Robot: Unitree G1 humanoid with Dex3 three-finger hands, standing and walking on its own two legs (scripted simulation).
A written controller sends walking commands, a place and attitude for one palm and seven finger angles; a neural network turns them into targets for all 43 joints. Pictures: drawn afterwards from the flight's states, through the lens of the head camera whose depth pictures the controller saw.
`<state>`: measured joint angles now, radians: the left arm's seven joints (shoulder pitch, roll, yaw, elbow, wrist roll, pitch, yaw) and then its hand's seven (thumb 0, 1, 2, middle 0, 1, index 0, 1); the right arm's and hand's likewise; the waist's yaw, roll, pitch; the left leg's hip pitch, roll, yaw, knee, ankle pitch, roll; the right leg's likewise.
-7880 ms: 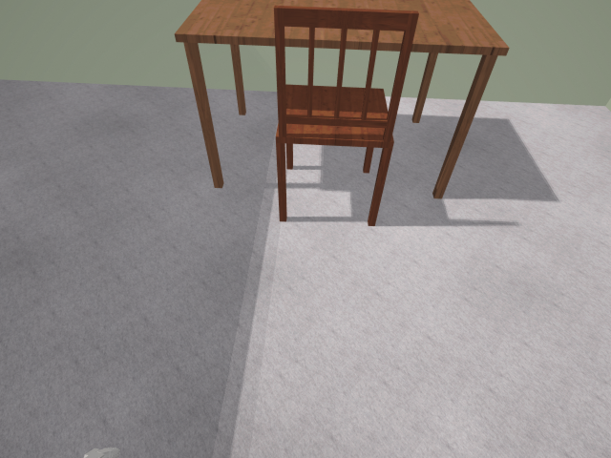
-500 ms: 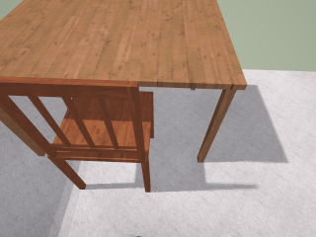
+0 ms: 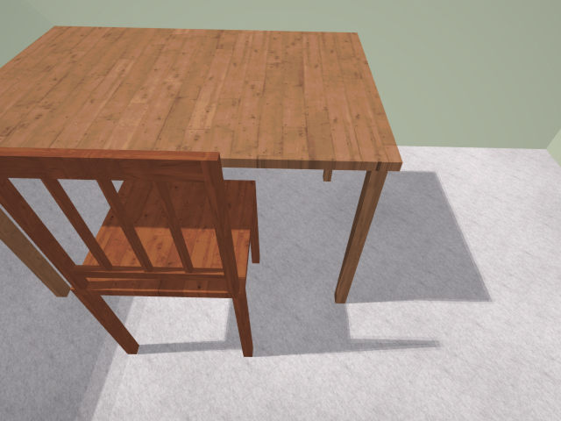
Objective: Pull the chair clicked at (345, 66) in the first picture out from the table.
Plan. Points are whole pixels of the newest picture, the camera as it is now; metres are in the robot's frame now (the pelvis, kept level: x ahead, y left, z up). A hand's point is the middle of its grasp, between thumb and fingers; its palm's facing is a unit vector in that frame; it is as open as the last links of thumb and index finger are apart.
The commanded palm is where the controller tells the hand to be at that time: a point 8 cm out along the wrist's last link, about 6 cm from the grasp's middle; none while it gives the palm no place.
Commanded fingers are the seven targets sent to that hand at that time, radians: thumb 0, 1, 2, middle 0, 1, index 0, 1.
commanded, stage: come to a stop and stand still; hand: left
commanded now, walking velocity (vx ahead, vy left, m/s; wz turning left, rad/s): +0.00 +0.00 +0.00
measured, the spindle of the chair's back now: (129, 230) +0.48 +0.34 -0.08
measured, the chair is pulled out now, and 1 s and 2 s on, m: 0.00 0.00 0.00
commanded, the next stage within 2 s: look again from close up in 0.06 s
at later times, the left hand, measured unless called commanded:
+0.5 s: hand out of the picture +0.00 +0.22 -0.18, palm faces +0.02 -0.98 -0.20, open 7.3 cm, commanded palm none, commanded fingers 0.00 0.90 0.90 -0.20 -0.30 -0.20 -0.30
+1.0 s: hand out of the picture +0.01 +0.22 -0.18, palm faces +0.01 -0.98 -0.18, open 7.3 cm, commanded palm none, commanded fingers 0.00 0.90 0.90 -0.20 -0.30 -0.20 -0.30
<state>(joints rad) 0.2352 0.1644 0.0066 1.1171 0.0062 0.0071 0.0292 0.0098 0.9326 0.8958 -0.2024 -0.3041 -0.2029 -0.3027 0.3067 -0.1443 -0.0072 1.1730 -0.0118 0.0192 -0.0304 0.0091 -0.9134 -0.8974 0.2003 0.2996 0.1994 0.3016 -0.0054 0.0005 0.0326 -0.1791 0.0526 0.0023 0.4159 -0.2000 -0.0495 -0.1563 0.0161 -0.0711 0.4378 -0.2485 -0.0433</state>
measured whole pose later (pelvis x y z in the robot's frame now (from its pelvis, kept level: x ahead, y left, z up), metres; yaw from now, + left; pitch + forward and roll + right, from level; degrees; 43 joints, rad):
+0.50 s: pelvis +0.00 +0.05 -0.01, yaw +0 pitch -2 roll +0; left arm 0.32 0.15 -0.01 1.07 0.02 0.00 0.04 0.00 0.91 0.90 -0.20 -0.30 -0.20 -0.30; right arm 0.33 -0.15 0.01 1.07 -0.02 -0.01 -0.02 0.02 -0.94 -0.90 0.20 0.30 0.20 0.30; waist 0.00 0.01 -0.01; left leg -0.23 -0.01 0.04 0.52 -0.27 0.03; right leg -0.21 -0.05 -0.04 0.51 -0.28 0.02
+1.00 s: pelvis +0.02 +0.05 +0.00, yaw +0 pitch -1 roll +0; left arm 0.29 0.15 -0.01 1.11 0.02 0.00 0.04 0.00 0.91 0.90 -0.20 -0.30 -0.20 -0.30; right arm 0.26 -0.16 0.01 1.13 -0.01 -0.03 -0.03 0.01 -0.92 -0.90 0.20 0.30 0.20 0.30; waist 0.01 -0.01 0.03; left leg -0.19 -0.03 0.04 0.47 -0.27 0.04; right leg -0.17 -0.06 -0.03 0.47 -0.28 0.04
